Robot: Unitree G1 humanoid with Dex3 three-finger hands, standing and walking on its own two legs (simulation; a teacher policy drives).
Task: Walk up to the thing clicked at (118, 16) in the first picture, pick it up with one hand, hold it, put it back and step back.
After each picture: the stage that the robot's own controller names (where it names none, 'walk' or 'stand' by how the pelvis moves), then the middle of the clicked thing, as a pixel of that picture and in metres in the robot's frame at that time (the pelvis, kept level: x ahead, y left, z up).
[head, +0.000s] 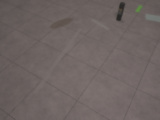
stand; (120, 11) +1.93 -0.59 -0.66
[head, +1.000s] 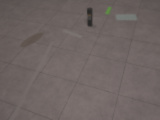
walk; (89, 17) +1.88 -0.07 -0.63
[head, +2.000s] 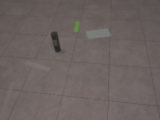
walk; (56, 42) +1.32 +0.29 -0.65
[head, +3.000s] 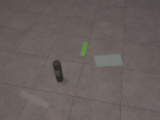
walk; (58, 71) +0.91 +0.25 -0.65
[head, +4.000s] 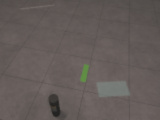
walk; (54, 106) +0.57 +0.20 -0.64
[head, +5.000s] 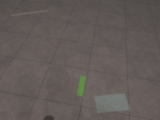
stand; out of the picture +0.42 +0.20 -0.65
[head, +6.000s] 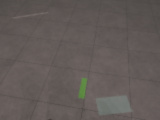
walk; out of the picture +0.41 +0.20 -0.66
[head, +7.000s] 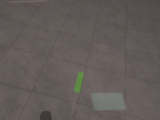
walk; out of the picture +0.41 +0.17 -0.63
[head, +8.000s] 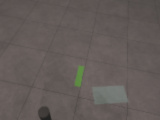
walk; (45, 118) +0.41 +0.21 -0.61
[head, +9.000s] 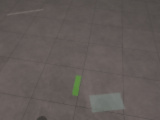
stand; out of the picture +0.41 +0.25 -0.66
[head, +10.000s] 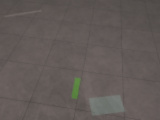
stand; out of the picture +0.38 +0.25 -0.66
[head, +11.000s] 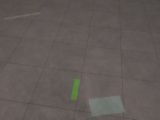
stand; out of the picture +0.38 +0.26 -0.66
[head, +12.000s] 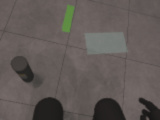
go down; (24, 71) +0.44 +0.26 -0.38
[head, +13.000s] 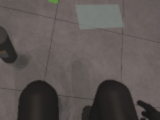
go down; (4, 47) +0.47 +0.29 -0.26
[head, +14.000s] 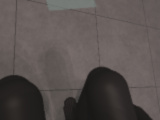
close in; out of the picture +0.45 +0.32 -0.18
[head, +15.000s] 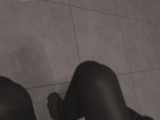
close; out of the picture +0.44 +0.34 -0.16
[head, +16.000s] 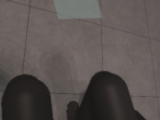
lift; out of the picture +0.38 +0.31 -0.10
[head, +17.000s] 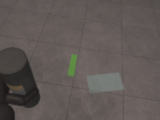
lift; (22, 83) +0.32 +0.18 +0.05
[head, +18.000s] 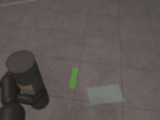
hold; (32, 85) +0.33 +0.16 +0.05
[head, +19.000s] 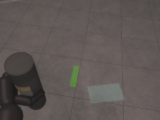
hold; (29, 86) +0.32 +0.17 +0.04
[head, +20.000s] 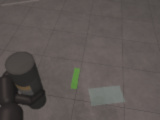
crouch; (30, 85) +0.33 +0.17 +0.04
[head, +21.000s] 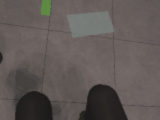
crouch; out of the picture +0.45 +0.27 -0.05
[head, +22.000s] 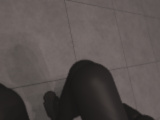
lower; out of the picture +0.44 +0.34 -0.17
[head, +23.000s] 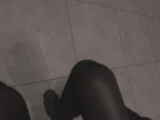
lower; out of the picture +0.44 +0.35 -0.17
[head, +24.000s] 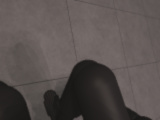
lower; out of the picture +0.44 +0.35 -0.17
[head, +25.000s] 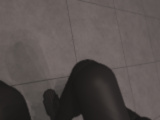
lower; out of the picture +0.44 +0.35 -0.17
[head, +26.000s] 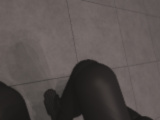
loosen; out of the picture +0.44 +0.35 -0.17
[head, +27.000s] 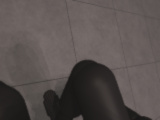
withdraw; out of the picture +0.43 +0.35 -0.17
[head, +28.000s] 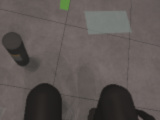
walk; (18, 51) +0.47 +0.28 -0.29
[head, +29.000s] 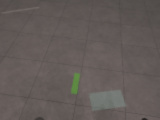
stand; out of the picture +0.40 +0.24 -0.60
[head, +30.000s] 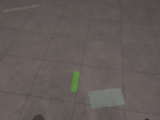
stand; out of the picture +0.41 +0.25 -0.60
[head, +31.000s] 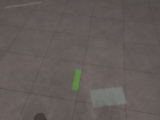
stand; out of the picture +0.40 +0.24 -0.60
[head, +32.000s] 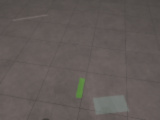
stand; out of the picture +0.42 +0.24 -0.66
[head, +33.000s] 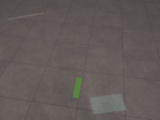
stand; out of the picture +0.40 +0.26 -0.66
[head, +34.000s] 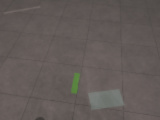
walk; out of the picture +0.39 +0.27 -0.66
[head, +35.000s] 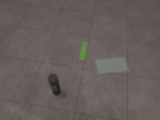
walk; (55, 85) +0.62 +0.20 -0.64
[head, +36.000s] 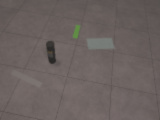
walk; (51, 53) +0.98 +0.22 -0.64
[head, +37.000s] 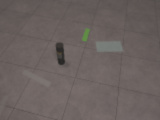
stand; (60, 54) +1.03 +0.19 -0.63
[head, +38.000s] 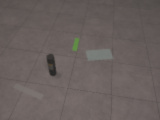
stand; (51, 65) +0.99 +0.24 -0.66
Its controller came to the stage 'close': yes
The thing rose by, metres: 0.68
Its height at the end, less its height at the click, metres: +0.00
